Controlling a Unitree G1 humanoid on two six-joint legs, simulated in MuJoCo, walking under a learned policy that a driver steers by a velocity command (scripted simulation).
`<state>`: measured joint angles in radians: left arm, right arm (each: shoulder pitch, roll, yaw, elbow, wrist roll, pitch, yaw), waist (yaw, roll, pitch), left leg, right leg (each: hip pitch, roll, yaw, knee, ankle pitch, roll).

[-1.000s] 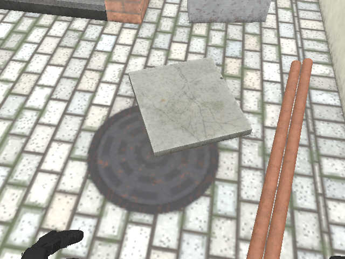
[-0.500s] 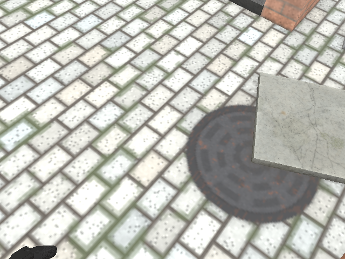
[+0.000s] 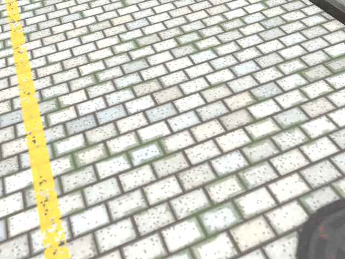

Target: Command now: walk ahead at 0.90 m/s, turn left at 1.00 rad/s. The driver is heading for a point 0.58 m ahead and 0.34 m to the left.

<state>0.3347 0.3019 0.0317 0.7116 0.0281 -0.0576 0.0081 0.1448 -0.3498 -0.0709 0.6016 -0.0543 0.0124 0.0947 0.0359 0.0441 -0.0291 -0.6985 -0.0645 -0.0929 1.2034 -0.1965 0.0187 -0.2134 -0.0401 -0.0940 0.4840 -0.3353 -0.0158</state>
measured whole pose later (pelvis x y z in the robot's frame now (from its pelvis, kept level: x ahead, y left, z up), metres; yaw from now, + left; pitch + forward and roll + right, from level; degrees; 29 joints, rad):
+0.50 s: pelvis +0.36 +0.10 -0.02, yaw +30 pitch +0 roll +3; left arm 0.23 0.25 0.00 0.67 0.06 -0.06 -0.01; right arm 0.36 -0.35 -0.06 0.81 -0.02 -0.02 0.00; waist 0.02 0.02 0.05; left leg -0.15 -0.24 -0.03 0.50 -0.33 0.18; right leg -0.56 -0.15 0.08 1.26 -0.42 0.06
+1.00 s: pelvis +0.72 +0.24 +0.00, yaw +46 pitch +0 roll -2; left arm 0.32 0.31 0.04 0.79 -0.02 -0.08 0.01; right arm 0.01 -0.31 -0.03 0.65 0.01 -0.02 0.01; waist 0.10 0.02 0.12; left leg -0.58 0.00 -0.07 0.73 -0.13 -0.02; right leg -0.14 -0.01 -0.13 0.35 -0.21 -0.01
